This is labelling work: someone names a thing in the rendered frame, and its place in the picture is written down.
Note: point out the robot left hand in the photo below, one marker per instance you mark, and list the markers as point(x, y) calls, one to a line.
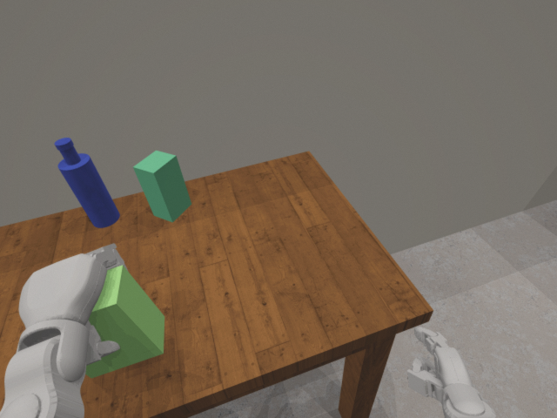
point(69, 290)

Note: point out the left robot forearm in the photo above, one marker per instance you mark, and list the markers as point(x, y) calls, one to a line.
point(44, 377)

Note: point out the right robot forearm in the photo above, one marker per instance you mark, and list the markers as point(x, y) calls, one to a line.
point(463, 401)

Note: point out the table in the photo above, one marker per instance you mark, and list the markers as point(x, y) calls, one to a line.
point(268, 274)

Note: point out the sponge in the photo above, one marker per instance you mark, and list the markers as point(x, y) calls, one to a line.
point(124, 313)

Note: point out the robot right hand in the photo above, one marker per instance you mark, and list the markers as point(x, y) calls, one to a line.
point(430, 378)

